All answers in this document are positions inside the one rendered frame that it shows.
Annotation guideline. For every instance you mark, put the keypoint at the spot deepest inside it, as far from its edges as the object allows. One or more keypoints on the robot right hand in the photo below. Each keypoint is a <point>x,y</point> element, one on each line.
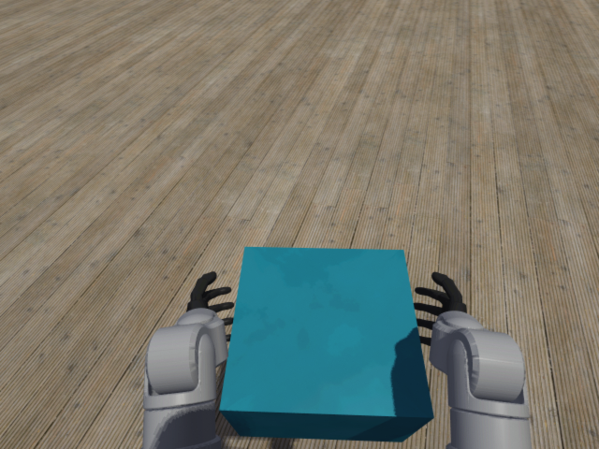
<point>451,300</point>

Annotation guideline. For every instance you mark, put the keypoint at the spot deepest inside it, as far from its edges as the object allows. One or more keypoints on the robot right forearm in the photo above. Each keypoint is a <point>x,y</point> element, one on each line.
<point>486,384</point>

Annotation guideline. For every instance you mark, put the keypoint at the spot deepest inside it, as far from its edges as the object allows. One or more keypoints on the robot left hand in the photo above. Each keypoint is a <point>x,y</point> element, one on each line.
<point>200,298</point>

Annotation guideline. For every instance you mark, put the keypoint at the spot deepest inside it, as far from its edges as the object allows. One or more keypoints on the robot left forearm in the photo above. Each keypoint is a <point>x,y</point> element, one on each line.
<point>180,382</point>

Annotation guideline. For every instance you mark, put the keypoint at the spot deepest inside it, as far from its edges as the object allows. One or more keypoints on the carton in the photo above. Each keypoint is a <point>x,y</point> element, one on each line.
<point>325,345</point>

